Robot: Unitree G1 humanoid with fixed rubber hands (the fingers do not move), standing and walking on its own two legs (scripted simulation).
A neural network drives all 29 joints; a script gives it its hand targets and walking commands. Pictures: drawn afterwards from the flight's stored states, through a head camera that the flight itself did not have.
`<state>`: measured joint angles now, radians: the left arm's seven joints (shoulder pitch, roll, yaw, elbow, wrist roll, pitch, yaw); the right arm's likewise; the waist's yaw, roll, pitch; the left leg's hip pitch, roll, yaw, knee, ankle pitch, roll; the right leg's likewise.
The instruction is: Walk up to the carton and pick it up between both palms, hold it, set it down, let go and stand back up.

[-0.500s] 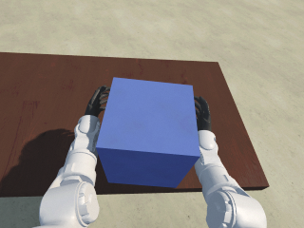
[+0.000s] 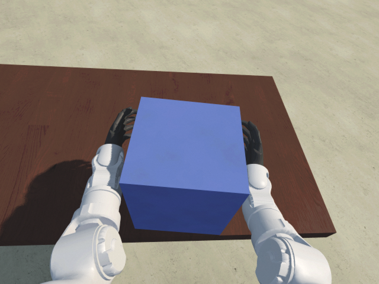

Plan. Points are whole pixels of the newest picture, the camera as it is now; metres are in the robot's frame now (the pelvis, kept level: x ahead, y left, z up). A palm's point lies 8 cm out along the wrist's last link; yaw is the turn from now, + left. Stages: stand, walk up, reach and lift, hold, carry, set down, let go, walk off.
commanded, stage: set down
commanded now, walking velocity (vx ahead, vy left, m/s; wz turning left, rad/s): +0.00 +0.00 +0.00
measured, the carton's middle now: (183, 171) +0.36 +0.01 +0.00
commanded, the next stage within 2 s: none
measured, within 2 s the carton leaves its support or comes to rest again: rests again in 0.16 s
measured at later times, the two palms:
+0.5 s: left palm (122, 147) +0.41 +0.14 +0.03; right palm (254, 172) +0.35 -0.16 +0.01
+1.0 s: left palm (112, 121) +0.40 +0.15 +0.12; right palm (292, 147) +0.36 -0.21 +0.10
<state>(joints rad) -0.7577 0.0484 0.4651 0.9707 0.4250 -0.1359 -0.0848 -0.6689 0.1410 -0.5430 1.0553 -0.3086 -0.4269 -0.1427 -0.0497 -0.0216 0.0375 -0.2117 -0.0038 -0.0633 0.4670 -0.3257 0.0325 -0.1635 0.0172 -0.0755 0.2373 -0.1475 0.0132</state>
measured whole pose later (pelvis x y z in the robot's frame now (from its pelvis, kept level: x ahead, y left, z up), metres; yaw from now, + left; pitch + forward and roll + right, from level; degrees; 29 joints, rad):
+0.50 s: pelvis -0.02 +0.00 +0.00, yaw +0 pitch +11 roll -3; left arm -0.84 0.12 0.23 1.17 0.09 -0.23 0.04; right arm -0.68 0.06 -0.39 1.19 -0.17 -0.45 -0.19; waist -0.05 -0.02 -0.02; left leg -0.37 -0.01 -0.06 0.47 -0.28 0.03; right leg -0.35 0.01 -0.08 0.29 -0.11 0.01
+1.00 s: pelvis -0.05 -0.01 +0.00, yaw -1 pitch +8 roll -3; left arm -1.05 0.25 0.00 1.25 -0.21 0.01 0.04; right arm -0.85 -0.12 -0.27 1.08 0.07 -0.03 -0.20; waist -0.05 -0.01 -0.09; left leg -0.39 -0.01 -0.05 0.50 -0.25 0.03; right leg -0.36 0.01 -0.08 0.31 -0.09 0.01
